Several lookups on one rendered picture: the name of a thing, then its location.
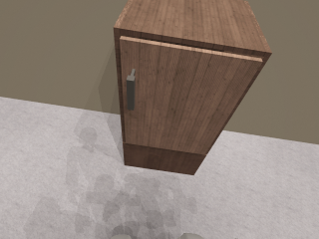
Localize handle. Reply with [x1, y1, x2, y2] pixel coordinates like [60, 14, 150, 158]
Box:
[126, 69, 136, 111]

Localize cupboard door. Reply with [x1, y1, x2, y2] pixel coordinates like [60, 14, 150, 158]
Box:
[120, 36, 263, 155]

